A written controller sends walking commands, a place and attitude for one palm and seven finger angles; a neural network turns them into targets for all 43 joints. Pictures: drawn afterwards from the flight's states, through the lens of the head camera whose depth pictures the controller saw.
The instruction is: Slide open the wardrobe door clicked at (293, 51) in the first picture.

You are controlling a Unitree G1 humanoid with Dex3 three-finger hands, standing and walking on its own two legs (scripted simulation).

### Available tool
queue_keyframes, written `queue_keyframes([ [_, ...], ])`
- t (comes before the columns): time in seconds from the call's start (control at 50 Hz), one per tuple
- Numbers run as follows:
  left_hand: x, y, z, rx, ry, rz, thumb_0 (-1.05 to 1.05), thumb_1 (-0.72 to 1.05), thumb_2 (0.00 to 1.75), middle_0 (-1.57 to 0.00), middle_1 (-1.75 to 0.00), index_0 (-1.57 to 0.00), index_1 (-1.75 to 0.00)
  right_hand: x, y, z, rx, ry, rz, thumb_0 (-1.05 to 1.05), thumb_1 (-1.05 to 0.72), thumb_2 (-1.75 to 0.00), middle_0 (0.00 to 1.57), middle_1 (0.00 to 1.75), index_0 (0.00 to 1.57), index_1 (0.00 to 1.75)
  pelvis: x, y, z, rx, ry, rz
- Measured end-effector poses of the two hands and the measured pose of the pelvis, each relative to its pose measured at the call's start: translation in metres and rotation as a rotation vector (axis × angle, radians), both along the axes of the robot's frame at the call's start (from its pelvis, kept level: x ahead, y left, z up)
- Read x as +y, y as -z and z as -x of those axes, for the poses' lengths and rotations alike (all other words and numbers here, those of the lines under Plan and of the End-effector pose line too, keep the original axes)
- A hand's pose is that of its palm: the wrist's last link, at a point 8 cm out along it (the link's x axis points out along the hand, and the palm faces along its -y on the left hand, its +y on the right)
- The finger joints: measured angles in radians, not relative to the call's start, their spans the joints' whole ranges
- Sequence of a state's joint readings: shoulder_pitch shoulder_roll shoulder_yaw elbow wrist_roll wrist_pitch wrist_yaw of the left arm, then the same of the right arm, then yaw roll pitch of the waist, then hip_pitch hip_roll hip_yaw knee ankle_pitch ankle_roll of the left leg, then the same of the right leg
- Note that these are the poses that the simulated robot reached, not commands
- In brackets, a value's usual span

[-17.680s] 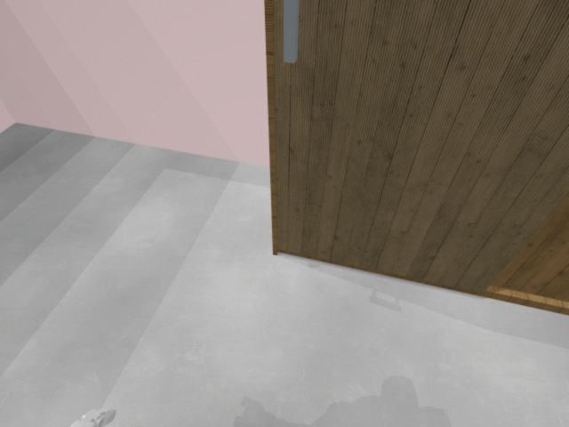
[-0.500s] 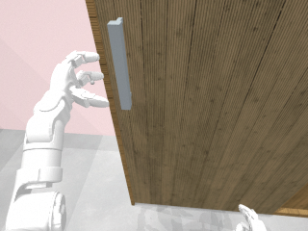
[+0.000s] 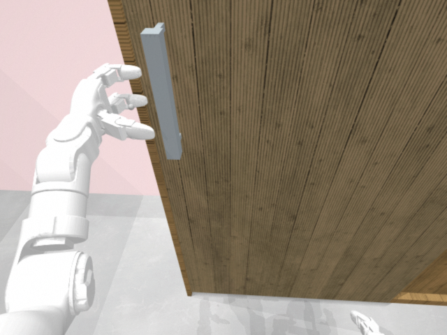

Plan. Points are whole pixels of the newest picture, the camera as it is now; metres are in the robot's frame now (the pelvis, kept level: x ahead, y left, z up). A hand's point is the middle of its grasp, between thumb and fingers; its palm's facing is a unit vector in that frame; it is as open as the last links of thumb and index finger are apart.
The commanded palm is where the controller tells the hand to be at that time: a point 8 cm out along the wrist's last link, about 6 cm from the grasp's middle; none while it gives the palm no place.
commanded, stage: move the hooked fingers beside the handle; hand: left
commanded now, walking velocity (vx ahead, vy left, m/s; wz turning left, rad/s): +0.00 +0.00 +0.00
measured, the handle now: (168, 97) +0.46 +0.12 +0.24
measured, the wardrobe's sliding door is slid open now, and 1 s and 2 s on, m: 0.00 0.00 0.00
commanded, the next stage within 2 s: feel for the door with the fingertips in 0.38 s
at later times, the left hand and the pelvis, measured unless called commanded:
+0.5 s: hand (128, 116) +0.39 +0.18 +0.23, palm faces +0.01 -1.00 -0.01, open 13.9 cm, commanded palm +0.37 +0.23 +0.24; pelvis +0.00 +0.00 +0.00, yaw +1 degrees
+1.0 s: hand (154, 109) +0.40 +0.13 +0.24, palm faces +0.01 -1.00 +0.01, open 13.9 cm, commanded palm +0.39 +0.19 +0.24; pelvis +0.00 +0.00 +0.00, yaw -1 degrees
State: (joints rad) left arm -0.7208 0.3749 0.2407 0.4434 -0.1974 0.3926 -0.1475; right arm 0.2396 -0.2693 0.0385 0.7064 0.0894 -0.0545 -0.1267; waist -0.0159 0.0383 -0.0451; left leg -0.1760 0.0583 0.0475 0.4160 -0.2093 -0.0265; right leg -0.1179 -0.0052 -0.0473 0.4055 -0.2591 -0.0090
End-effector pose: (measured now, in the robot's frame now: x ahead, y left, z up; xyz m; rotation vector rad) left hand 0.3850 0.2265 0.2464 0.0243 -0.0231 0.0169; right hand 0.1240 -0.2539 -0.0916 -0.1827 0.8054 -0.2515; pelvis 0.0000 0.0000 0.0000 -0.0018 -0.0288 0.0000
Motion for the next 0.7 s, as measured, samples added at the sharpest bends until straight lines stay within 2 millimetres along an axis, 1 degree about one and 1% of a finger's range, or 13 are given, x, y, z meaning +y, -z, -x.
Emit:
queue_keyframes([
  [0.08,-0.001,0.010,-0.002,0.051,0.008,0.012,-0.01,-0.50,0.30,-0.30,-1.20,-0.30,-1.20,-0.001,0.001,-0.002,-0.006,0.014,-0.005,0.01,-0.90,-0.90,0.21,0.30,0.20,0.30,0.002,0.000,-0.003,0.004,0.004,-0.001],
  [0.14,-0.002,0.014,0.002,0.036,0.002,0.017,-0.01,-0.50,0.30,-0.30,-1.20,-0.30,-1.20,0.000,-0.001,-0.008,-0.023,0.013,-0.008,0.01,-0.90,-0.90,0.20,0.30,0.20,0.30,0.003,0.000,-0.005,0.003,0.008,-0.003],
  [0.28,0.002,0.004,0.013,-0.041,-0.020,0.009,-0.01,-0.50,0.30,-0.30,-1.20,-0.30,-1.20,0.007,-0.010,-0.028,-0.067,-0.024,-0.010,0.01,-0.90,-0.90,0.20,0.30,0.20,0.30,0.001,0.000,-0.007,-0.007,0.005,-0.003],
  [0.34,0.005,0.003,0.013,-0.010,-0.018,0.000,-0.01,-0.50,0.30,-0.30,-1.20,-0.30,-1.20,0.010,-0.013,-0.037,-0.083,-0.043,-0.010,0.01,-0.90,-0.90,0.20,0.30,0.20,0.30,0.001,0.000,-0.006,-0.008,-0.001,-0.001],
  [0.44,0.006,0.010,0.012,0.048,-0.003,0.001,-0.01,-0.50,0.30,-0.30,-1.20,-0.30,-1.20,0.015,-0.016,-0.046,-0.103,-0.061,-0.010,0.01,-0.90,-0.90,0.21,0.30,0.20,0.30,0.002,0.001,-0.004,-0.007,-0.010,-0.001],
  [0.5,0.004,0.011,0.012,0.037,0.002,0.012,-0.01,-0.50,0.30,-0.30,-1.20,-0.30,-1.20,0.017,-0.016,-0.048,-0.105,-0.066,-0.010,0.01,-0.90,-0.90,0.21,0.30,0.20,0.30,0.003,0.000,-0.003,-0.004,-0.010,-0.002],
  [0.56,0.000,0.007,0.013,-0.005,0.003,0.007,-0.01,-0.50,0.30,-0.30,-1.20,-0.30,-1.20,0.018,-0.016,-0.046,-0.102,-0.068,-0.012,0.01,-0.90,-0.90,0.21,0.30,0.20,0.30,0.003,0.000,-0.003,-0.005,-0.009,-0.002],
  [0.62,-0.007,0.001,0.015,-0.037,0.017,0.007,-0.01,-0.50,0.30,-0.30,-1.20,-0.30,-1.20,0.020,-0.014,-0.044,-0.096,-0.068,-0.018,0.01,-0.90,-0.90,0.21,0.30,0.20,0.30,0.004,0.000,-0.004,-0.007,-0.008,-0.002],
  [0.7,-0.018,0.002,0.013,-0.010,0.038,0.015,-0.01,-0.50,0.30,-0.30,-1.20,-0.30,-1.20,0.021,-0.011,-0.040,-0.081,-0.062,-0.027,0.01,-0.90,-0.90,0.21,0.30,0.20,0.30,0.005,0.000,-0.004,-0.011,-0.006,-0.002],
])
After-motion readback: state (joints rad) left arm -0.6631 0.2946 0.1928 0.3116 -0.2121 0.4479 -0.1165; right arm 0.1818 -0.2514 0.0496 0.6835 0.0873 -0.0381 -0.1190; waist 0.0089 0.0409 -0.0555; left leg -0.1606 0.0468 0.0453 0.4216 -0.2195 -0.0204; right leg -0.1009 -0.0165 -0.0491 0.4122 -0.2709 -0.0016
